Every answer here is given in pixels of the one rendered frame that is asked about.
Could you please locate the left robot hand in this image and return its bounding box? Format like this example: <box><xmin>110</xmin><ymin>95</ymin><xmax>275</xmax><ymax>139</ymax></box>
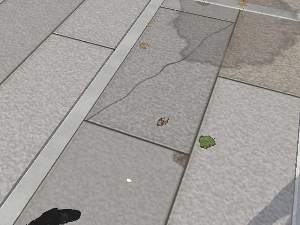
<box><xmin>26</xmin><ymin>207</ymin><xmax>81</xmax><ymax>225</ymax></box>

